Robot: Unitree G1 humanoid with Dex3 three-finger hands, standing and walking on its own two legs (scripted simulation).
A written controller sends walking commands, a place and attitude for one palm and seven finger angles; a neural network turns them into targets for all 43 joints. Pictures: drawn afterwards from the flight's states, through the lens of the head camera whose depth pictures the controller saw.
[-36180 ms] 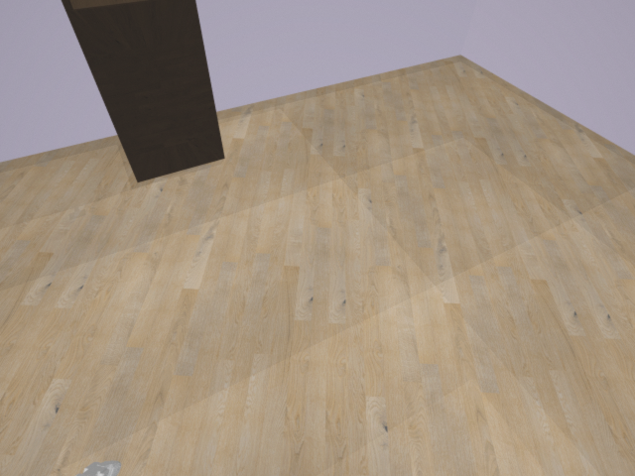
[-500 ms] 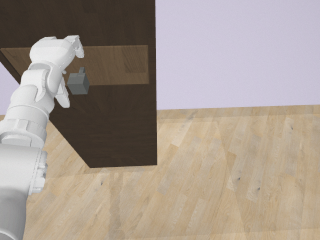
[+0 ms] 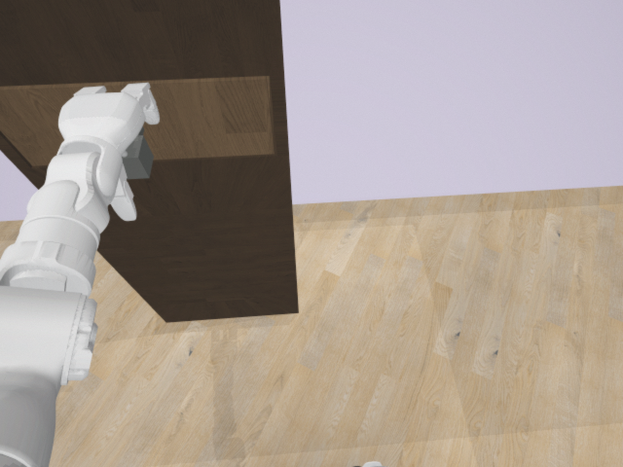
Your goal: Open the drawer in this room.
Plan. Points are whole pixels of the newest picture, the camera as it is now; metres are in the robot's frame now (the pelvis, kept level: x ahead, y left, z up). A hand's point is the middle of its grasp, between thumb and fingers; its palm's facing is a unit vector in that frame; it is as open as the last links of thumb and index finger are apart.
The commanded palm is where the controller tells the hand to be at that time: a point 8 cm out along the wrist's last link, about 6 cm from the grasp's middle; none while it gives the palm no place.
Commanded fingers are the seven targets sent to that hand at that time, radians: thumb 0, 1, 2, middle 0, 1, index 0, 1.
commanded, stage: lower the fingers behind the handle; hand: left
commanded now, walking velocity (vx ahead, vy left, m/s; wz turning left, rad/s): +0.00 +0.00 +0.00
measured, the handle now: (133, 146) +0.54 +0.23 +0.07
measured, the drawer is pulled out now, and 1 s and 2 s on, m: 0.00 0.00 0.00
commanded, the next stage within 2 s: close the thumb around the handle in 0.96 s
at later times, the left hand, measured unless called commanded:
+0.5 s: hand (125, 167) +0.51 +0.24 +0.07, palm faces -0.05 -0.02 -1.00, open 13.7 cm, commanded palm +0.50 +0.23 +0.11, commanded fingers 0.00 -0.50 0.30 -0.30 -1.20 -0.30 -1.20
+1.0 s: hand (129, 173) +0.51 +0.23 +0.06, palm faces -0.06 -0.02 -1.00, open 13.8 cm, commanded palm +0.49 +0.23 +0.11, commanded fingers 0.00 -0.50 0.30 -0.30 -1.20 -0.30 -1.20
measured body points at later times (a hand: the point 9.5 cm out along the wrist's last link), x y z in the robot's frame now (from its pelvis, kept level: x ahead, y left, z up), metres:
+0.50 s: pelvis +0.00 +0.00 -0.01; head +0.10 +0.00 +0.43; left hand +0.50 +0.23 +0.12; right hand -0.01 -0.27 -0.13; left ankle -0.04 +0.11 -0.72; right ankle +0.00 -0.13 -0.72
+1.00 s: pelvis -0.01 +0.01 -0.01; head +0.10 +0.01 +0.43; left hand +0.50 +0.23 +0.11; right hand -0.02 -0.26 -0.14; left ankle -0.04 +0.11 -0.72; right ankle +0.00 -0.13 -0.72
